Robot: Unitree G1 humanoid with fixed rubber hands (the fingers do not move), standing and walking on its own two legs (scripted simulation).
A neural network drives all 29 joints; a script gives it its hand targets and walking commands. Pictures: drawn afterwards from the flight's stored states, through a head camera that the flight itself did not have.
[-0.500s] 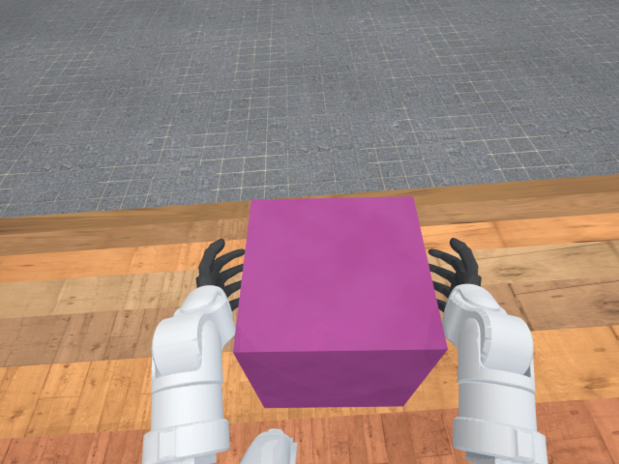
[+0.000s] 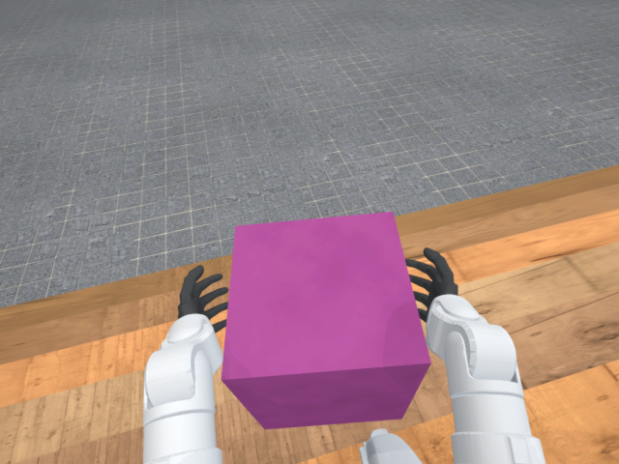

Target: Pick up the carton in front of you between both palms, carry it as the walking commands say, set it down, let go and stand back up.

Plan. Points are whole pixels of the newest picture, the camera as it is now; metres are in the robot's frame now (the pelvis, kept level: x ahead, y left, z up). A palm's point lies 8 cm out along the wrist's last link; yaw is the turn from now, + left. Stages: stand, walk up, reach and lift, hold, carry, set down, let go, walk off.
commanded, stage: carry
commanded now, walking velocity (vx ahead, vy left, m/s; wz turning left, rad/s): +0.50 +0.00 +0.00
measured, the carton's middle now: (324, 328) +0.32 -0.03 -0.01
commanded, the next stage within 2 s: none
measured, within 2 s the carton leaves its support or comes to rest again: neither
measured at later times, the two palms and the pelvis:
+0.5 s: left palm (239, 208) +0.67 +0.10 -0.08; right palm (377, 192) +0.68 -0.21 -0.09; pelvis +0.36 -0.06 -0.14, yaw -1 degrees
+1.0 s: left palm (254, 160) +1.09 +0.08 -0.25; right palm (348, 147) +1.10 -0.23 -0.25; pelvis +0.78 -0.08 -0.34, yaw +1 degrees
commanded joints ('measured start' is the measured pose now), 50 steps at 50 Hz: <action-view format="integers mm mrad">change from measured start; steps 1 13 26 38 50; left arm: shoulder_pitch -562 -569 -495 -534 -436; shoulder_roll -690 -658 -681 -635 -550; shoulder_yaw -572 -676 -684 -528 -600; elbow -71 -113 -86 -39 -10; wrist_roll -101 -198 -201 -102 -119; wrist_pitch -40 4 -54 -13 -27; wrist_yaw -7 28 -6 17 40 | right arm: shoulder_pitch -570 -446 -460 -591 -409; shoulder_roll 814 629 659 753 646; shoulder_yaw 616 430 501 597 488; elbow -120 -78 -165 -143 -62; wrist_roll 170 42 51 169 64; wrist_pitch -62 -47 -103 -51 -77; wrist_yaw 35 -33 -9 13 -22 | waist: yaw -18 194 207 65 203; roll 34 11 -152 4 -280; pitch -304 -315 -317 -231 -416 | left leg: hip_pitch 307 -604 8 82 -519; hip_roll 177 148 61 358 37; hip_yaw -335 -196 51 -453 -139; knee -68 642 -222 -326 914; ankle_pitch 658 120 1083 761 -78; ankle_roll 77 -111 -73 157 -137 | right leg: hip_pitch -84 858 443 15 1154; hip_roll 33 -246 -17 23 -233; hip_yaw -89 424 -2 -60 299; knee -211 -491 -212 -15 -382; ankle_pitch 292 226 57 -179 799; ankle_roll -16 -239 -110 20 -233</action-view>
